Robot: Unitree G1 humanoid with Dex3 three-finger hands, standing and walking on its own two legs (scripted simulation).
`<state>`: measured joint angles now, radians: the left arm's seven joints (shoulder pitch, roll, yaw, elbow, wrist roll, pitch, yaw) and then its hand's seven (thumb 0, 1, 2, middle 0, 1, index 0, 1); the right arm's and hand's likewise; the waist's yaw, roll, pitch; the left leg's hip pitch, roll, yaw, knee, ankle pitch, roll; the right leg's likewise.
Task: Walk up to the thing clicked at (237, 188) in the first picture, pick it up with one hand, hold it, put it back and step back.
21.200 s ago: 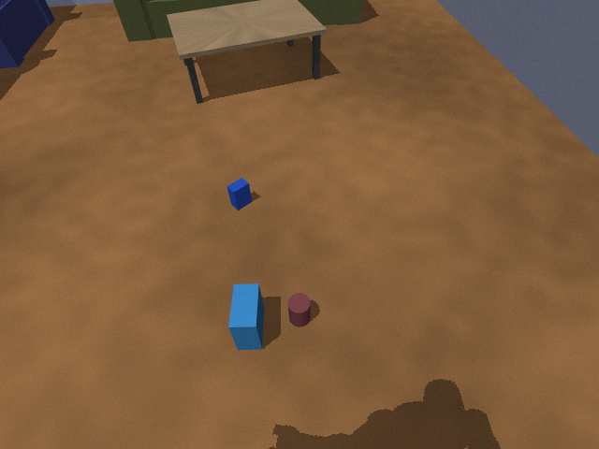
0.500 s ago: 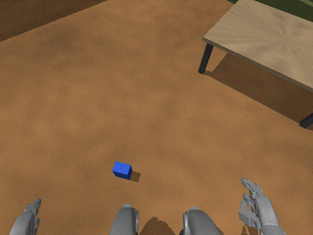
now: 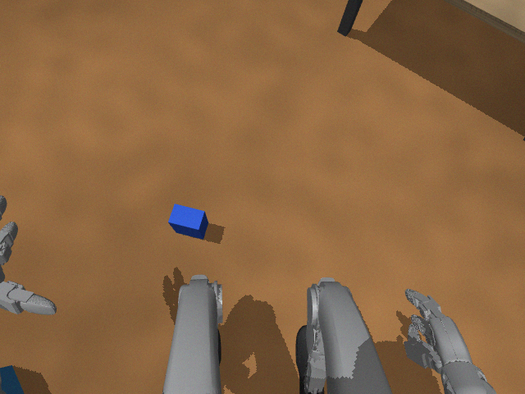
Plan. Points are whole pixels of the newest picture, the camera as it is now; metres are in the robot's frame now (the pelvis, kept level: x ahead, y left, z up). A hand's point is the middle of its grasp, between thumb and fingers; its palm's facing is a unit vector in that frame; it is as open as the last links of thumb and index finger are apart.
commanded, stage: go down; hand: left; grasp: from the side
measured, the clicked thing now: (189, 222) +0.47 +0.21 -0.48
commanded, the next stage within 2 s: approach in 1.48 s
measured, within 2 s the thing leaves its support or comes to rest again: neither
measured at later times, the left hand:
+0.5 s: hand (32, 238) +0.34 +0.40 -0.12, palm faces +0.21 -0.97 -0.15, open 17.1 cm
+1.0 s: hand (37, 229) +0.36 +0.41 -0.15, palm faces +0.21 -0.97 -0.12, open 17.0 cm
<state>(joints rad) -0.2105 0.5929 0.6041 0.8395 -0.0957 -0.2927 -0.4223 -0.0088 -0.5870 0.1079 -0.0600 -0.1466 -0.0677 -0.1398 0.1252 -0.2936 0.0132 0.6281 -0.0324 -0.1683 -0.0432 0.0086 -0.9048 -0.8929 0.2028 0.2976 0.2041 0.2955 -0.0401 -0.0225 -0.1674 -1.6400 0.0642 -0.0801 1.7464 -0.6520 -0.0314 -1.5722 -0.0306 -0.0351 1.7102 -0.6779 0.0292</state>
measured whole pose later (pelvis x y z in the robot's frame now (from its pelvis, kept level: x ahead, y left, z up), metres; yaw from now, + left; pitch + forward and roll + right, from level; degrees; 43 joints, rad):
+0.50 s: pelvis -0.03 +0.00 -0.10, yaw -2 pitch +32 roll -6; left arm -0.47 0.80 0.79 1.02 -0.14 -0.37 -0.61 -0.01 -0.47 0.09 -0.03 -0.11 -0.05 -0.09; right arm 0.10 -0.34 0.07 0.67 -0.05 -0.15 -0.03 0.01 -0.92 -0.90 0.20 0.30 0.21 0.30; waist -0.07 -0.03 -0.12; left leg -1.98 0.05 -0.14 2.08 -0.67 -0.04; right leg -1.90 -0.02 -0.05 2.04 -0.70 0.03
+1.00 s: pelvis -0.04 +0.00 -0.16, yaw -4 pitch +31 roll -7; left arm -0.56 0.89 0.84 1.06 -0.16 -0.37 -0.66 -0.01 -0.42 0.12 -0.02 -0.11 -0.03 -0.10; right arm 0.10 -0.35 0.11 0.67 -0.06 -0.15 -0.02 0.01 -0.92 -0.90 0.20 0.30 0.21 0.30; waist -0.08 -0.04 -0.09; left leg -2.13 0.04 -0.16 2.25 -0.67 -0.04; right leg -2.03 -0.01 -0.05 2.19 -0.70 0.04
